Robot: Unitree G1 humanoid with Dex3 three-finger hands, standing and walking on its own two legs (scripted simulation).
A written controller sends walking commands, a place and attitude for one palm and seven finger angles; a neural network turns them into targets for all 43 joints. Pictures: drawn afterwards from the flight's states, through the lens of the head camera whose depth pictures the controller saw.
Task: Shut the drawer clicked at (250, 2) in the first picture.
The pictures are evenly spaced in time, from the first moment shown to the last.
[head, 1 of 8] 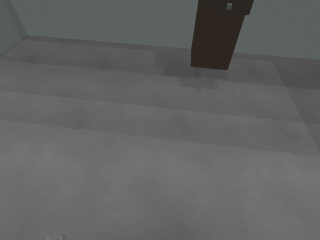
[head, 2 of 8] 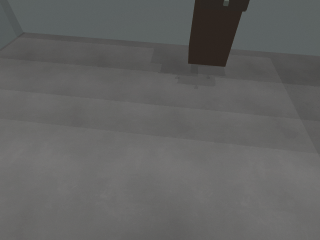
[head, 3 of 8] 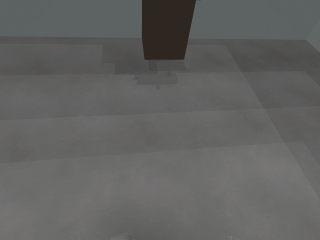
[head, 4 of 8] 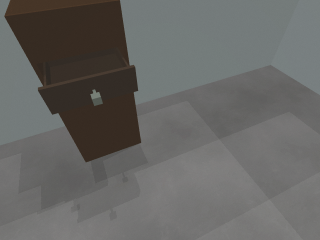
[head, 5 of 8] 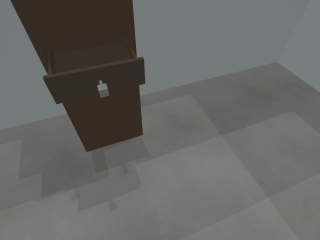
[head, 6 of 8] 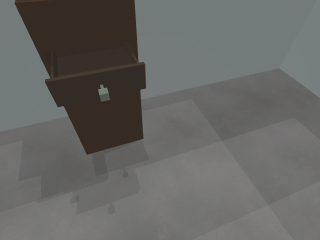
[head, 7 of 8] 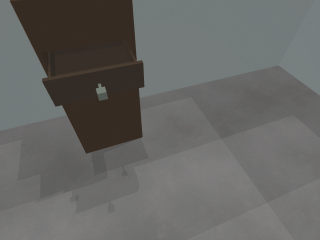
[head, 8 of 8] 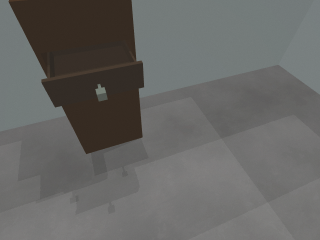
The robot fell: no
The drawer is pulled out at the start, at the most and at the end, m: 0.21 0.21 0.21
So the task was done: no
